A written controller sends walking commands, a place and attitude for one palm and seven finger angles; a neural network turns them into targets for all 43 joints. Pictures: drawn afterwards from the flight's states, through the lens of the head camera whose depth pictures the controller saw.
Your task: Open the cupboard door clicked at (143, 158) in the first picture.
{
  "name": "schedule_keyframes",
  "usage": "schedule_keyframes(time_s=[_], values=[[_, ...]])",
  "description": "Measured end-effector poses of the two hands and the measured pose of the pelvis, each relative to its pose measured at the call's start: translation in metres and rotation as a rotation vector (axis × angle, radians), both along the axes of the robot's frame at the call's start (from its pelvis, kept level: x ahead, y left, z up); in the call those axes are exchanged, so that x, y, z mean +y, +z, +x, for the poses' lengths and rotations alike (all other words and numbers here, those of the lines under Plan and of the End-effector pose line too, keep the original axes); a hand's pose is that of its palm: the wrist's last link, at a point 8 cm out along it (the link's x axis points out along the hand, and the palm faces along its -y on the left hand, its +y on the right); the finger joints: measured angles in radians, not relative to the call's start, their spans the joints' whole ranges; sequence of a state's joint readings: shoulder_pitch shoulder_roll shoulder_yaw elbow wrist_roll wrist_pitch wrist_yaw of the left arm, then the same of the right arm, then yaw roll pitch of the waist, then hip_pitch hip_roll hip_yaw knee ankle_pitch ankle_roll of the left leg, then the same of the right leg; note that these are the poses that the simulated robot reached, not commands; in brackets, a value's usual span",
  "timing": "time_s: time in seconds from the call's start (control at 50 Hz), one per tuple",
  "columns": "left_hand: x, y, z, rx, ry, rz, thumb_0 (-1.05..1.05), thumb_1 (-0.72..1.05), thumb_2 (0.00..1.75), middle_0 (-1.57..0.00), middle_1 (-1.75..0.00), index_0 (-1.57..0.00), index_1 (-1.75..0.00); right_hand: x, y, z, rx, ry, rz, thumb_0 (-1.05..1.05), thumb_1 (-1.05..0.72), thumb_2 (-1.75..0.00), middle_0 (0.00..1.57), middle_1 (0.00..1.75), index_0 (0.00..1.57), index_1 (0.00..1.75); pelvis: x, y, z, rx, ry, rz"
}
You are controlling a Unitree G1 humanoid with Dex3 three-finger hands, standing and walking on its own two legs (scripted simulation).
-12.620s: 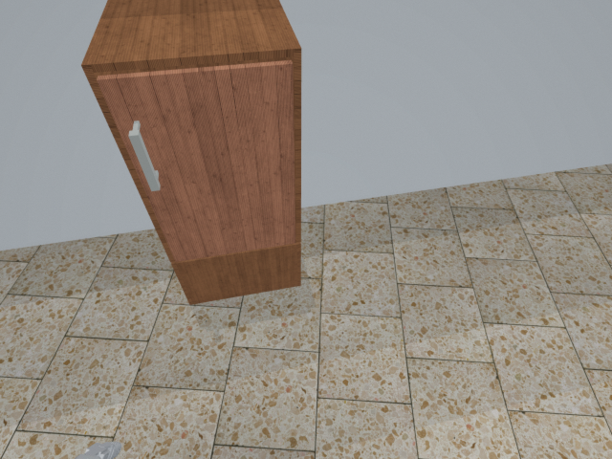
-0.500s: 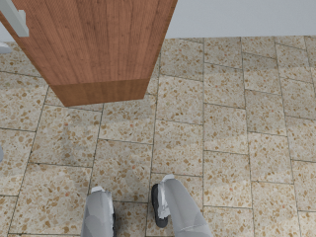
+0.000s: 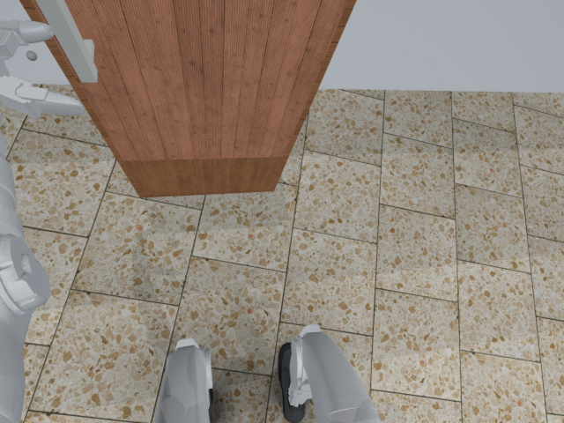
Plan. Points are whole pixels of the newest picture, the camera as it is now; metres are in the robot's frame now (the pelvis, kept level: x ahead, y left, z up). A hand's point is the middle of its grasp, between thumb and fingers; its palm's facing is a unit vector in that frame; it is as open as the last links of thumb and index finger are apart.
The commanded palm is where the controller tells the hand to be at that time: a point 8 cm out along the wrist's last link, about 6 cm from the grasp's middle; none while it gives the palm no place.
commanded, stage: slide the fingers in behind the handle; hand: left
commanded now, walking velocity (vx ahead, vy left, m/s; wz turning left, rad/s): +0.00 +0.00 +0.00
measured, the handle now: (67, 16) +0.60 +0.22 +0.07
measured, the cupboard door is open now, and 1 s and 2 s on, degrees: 0 0 7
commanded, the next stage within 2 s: close the thumb around the handle in 0.74 s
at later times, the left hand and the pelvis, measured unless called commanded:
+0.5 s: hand (44, 62) +0.54 +0.24 +0.06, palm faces +0.11 -0.99 -0.01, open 15.3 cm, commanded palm +0.54 +0.22 +0.05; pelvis +0.00 +0.00 +0.00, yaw +2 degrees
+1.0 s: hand (82, 55) +0.55 +0.20 +0.06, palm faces +0.03 -1.00 -0.05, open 13.4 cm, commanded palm +0.54 +0.22 +0.05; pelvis -0.01 +0.00 +0.00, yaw +0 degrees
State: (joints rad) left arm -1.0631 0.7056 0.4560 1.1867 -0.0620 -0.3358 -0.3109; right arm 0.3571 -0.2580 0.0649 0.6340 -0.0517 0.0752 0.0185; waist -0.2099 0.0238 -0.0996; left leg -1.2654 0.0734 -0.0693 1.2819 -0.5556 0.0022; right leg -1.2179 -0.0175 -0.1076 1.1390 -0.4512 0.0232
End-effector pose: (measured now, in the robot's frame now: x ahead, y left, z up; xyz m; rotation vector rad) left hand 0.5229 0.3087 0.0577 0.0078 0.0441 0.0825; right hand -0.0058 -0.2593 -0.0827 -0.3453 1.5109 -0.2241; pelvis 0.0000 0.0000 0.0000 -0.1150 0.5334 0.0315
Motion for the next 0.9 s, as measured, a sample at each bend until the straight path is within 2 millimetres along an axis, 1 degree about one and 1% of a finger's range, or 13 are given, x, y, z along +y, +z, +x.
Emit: schedule_keyframes(time_s=[0.22,0.54,0.72,0.76,0.82,0.86,0.9], values=[[-0.006,-0.001,-0.003,-0.006,0.016,-0.006,-0.02,-0.50,0.30,-0.30,-1.20,-0.11,-1.19,0.001,-0.002,0.008,0.000,0.022,0.014,0.00,-0.90,-0.90,0.20,0.30,0.21,0.30,-0.001,0.001,0.001,-0.006,0.015,0.000],[-0.016,0.000,-0.010,-0.003,0.026,0.000,-0.02,-0.50,0.30,-0.30,-1.20,0.00,-1.14,0.003,-0.001,0.004,0.006,0.034,0.025,0.00,-0.90,-0.90,0.20,0.30,0.21,0.30,0.000,0.003,0.000,-0.020,0.029,0.000],[-0.021,0.002,-0.015,-0.006,0.019,0.007,-0.02,-0.50,0.30,-0.30,-1.20,0.00,-1.09,0.005,0.001,0.002,0.004,0.029,0.034,0.00,-0.90,-0.90,0.20,0.30,0.21,0.30,0.001,0.007,0.000,-0.031,0.028,0.003],[-0.028,0.003,-0.015,-0.010,-0.021,0.026,-0.02,-0.50,0.30,-0.29,-1.20,-0.02,-1.10,0.005,0.001,0.002,0.003,0.030,0.034,0.00,-0.90,-0.90,0.20,0.30,0.21,0.30,0.001,0.007,0.000,-0.033,0.029,0.004],[-0.047,0.006,-0.006,-0.020,-0.088,0.021,-0.02,-0.50,0.30,-0.29,-1.20,-0.10,-1.13,0.004,0.000,0.002,-0.009,0.026,0.027,0.00,-0.90,-0.90,0.20,0.30,0.21,0.30,0.001,0.006,-0.001,-0.034,0.026,0.005],[-0.049,0.003,-0.003,-0.026,-0.057,-0.023,-0.02,-0.50,0.30,-0.30,-1.20,-0.16,-1.17,0.003,-0.001,0.002,-0.027,0.019,0.018,0.00,-0.90,-0.90,0.20,0.30,0.21,0.30,0.001,0.004,-0.002,-0.031,0.018,0.007],[-0.048,0.003,0.000,-0.032,-0.030,-0.025,-0.02,-0.49,0.30,-0.30,-1.20,-0.21,-1.22,0.002,-0.002,0.002,-0.047,0.012,0.015,0.00,-0.90,-0.90,0.20,0.30,0.21,0.30,0.000,0.001,-0.003,-0.026,0.010,0.008]])
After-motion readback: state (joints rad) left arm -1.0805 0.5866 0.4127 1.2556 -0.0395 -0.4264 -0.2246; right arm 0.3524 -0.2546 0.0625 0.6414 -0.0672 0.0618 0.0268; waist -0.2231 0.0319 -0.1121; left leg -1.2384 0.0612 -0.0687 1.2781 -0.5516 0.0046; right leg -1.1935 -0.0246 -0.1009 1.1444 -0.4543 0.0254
